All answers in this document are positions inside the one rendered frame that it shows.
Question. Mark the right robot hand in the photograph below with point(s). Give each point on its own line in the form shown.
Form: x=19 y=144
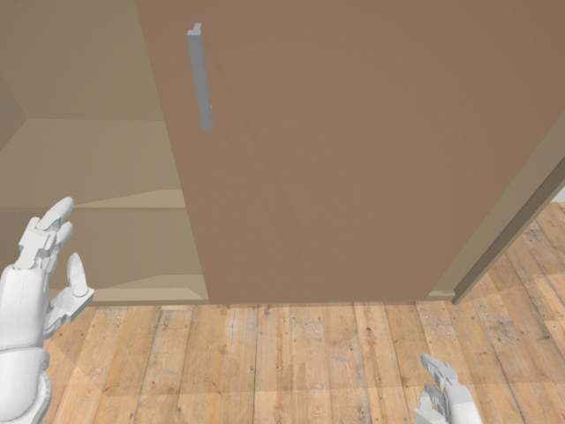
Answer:
x=455 y=404

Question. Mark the wardrobe door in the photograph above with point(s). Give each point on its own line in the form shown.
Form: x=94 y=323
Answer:
x=543 y=160
x=357 y=145

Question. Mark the left robot hand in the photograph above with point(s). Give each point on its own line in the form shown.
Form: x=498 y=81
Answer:
x=24 y=286

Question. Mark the handle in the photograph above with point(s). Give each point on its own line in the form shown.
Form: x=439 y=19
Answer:
x=199 y=71

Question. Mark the robot left forearm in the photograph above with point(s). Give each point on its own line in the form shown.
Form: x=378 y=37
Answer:
x=25 y=390

